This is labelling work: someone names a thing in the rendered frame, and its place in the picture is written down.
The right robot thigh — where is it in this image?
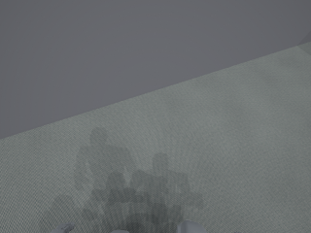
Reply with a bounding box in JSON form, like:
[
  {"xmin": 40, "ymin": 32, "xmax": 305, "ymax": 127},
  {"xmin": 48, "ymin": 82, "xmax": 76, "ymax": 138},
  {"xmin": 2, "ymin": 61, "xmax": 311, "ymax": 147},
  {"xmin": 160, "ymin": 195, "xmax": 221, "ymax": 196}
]
[{"xmin": 176, "ymin": 220, "xmax": 207, "ymax": 233}]

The left robot hand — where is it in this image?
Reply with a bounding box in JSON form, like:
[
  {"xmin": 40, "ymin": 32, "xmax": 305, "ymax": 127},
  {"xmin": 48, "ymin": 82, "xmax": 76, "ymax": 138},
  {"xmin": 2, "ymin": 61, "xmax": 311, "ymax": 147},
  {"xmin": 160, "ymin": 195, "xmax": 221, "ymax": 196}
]
[{"xmin": 51, "ymin": 221, "xmax": 75, "ymax": 233}]

